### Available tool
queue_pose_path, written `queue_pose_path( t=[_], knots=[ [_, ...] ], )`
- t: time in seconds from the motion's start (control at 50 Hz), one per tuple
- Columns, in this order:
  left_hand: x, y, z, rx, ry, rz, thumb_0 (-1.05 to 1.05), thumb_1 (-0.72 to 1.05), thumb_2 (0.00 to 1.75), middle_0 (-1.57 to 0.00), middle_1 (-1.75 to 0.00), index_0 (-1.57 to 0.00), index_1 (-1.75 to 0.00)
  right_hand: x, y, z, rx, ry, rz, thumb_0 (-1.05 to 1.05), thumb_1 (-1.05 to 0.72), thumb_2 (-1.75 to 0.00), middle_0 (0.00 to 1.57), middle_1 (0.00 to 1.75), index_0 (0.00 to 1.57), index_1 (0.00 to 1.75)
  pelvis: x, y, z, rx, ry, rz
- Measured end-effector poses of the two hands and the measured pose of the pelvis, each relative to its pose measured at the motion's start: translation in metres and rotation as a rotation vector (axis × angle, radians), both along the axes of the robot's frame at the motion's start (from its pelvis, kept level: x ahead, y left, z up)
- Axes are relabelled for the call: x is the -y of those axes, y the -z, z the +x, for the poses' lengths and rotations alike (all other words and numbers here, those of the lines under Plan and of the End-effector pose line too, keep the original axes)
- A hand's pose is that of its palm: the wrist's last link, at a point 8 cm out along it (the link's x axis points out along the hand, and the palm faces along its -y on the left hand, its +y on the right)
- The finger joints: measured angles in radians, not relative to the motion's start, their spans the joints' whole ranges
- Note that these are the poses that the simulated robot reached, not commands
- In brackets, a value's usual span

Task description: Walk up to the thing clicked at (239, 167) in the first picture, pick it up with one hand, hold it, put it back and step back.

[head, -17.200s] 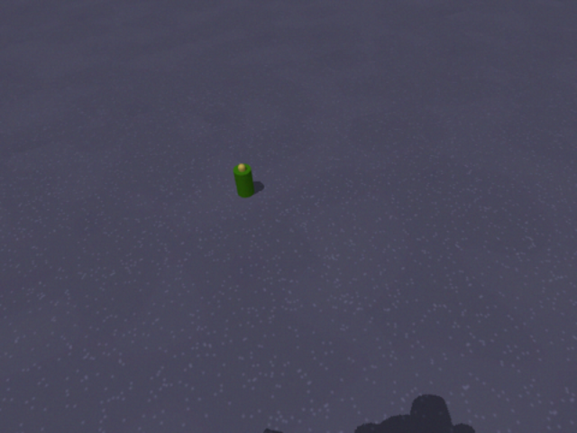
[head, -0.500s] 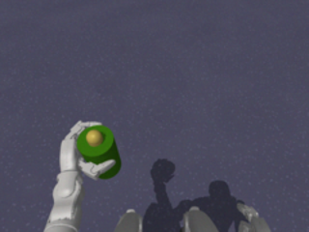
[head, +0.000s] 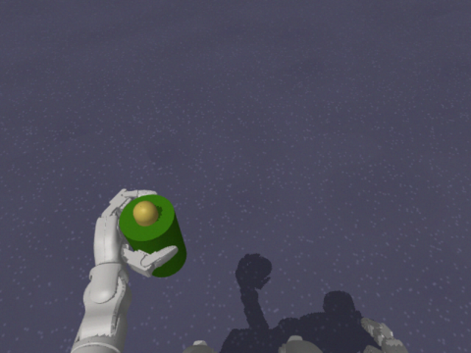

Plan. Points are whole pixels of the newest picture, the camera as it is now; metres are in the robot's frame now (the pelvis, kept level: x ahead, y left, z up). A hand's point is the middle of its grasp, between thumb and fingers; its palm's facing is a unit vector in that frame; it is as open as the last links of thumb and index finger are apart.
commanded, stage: lift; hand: left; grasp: from the side
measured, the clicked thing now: (155, 234) +0.33 +0.17 -0.01
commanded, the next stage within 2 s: hold in 0.22 s
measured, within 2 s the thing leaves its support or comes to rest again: neither
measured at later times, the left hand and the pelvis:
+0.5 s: hand (146, 227) +0.33 +0.17 +0.03, palm faces +0.13 -0.99 -0.03, open 11.6 cm; pelvis +0.00 +0.00 +0.01, yaw +0 degrees
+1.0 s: hand (143, 231) +0.32 +0.17 +0.04, palm faces +0.14 -0.99 -0.03, open 11.6 cm; pelvis +0.00 +0.00 +0.02, yaw +0 degrees
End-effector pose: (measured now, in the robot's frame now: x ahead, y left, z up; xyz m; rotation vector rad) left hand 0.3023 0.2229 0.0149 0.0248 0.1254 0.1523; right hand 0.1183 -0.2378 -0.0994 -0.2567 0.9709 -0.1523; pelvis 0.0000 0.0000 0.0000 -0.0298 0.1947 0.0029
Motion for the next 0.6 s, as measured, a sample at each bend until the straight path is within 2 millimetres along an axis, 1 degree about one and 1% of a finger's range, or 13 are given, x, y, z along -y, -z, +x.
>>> queue_pose_path(
  t=[0.22, 0.4, 0.6],
  knots=[
    [0.000, -0.007, -0.002, -0.007, 0.011, -0.002, -0.02, -0.58, 1.08, -0.59, -0.97, -0.63, -0.99, 0.004, -0.008, 0.001, 0.000, 0.003, -0.006, 0.01, -0.92, -0.90, 0.20, 0.30, 0.21, 0.30, 0.001, -0.007, 0.004, 0.025, 0.000, 0.002],
    [0.000, -0.018, -0.002, 0.017, 0.015, -0.002, -0.02, -0.58, 1.07, -0.59, -0.97, -0.63, -0.99, 0.003, -0.013, 0.001, 0.007, 0.006, 0.001, 0.01, -0.92, -0.90, 0.20, 0.30, 0.21, 0.30, 0.002, -0.011, 0.005, 0.044, 0.000, 0.003],
    [0.002, -0.022, -0.005, 0.009, 0.018, -0.001, -0.02, -0.55, 1.04, -0.60, -0.95, -0.63, -0.97, 0.000, -0.018, 0.001, 0.017, 0.009, 0.012, 0.01, -0.92, -0.90, 0.20, 0.30, 0.21, 0.30, 0.000, -0.016, 0.004, 0.062, 0.003, 0.004]
  ],
)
